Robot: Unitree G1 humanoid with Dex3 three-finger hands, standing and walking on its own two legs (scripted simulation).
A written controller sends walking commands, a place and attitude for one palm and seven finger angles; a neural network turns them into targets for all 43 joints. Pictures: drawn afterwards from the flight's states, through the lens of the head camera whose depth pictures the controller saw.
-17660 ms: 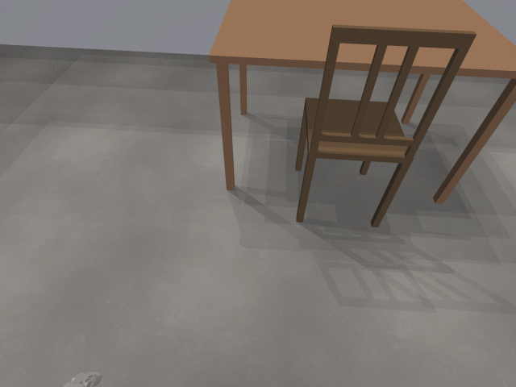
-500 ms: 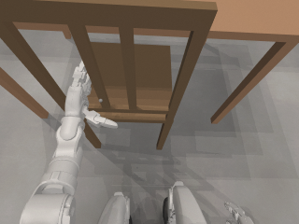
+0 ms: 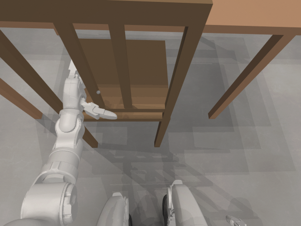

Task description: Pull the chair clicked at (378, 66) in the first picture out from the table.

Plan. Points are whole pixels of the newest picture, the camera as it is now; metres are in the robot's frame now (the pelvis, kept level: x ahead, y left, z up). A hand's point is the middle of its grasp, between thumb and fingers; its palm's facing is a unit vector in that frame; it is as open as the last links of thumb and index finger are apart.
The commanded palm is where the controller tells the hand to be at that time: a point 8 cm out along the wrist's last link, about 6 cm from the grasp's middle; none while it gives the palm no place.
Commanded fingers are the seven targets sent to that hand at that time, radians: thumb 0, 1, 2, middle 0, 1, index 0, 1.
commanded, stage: push the fingers through the gap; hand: left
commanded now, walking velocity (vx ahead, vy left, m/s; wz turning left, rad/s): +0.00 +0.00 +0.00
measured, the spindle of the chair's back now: (87, 76) +0.48 +0.14 +0.05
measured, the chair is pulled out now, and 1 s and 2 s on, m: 0.00 0.00 0.03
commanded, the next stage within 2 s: hook a spindle and tug to test in 0.10 s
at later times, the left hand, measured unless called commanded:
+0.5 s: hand (99, 93) +0.45 +0.11 +0.02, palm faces -0.05 -1.00 -0.04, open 15.9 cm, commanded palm +0.42 +0.16 +0.02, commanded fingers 0.00 -0.44 0.32 -0.34 -0.96 -0.34 -0.96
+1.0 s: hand (97, 91) +0.45 +0.12 +0.02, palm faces -0.03 -1.00 -0.04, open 7.0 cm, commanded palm +0.43 +0.16 +0.02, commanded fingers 0.00 0.90 0.90 -0.50 -1.45 -0.50 -1.45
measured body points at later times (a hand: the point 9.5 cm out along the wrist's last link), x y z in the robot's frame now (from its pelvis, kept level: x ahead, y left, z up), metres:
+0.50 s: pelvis +0.00 +0.00 +0.00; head +0.14 +0.01 +0.43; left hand +0.45 +0.17 +0.02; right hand +0.09 -0.26 -0.12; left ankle -0.02 +0.10 -0.62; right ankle +0.06 -0.13 -0.62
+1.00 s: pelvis +0.00 +0.00 +0.00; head +0.15 +0.01 +0.43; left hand +0.45 +0.17 +0.02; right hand +0.07 -0.26 -0.12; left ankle -0.02 +0.10 -0.62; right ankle +0.06 -0.13 -0.62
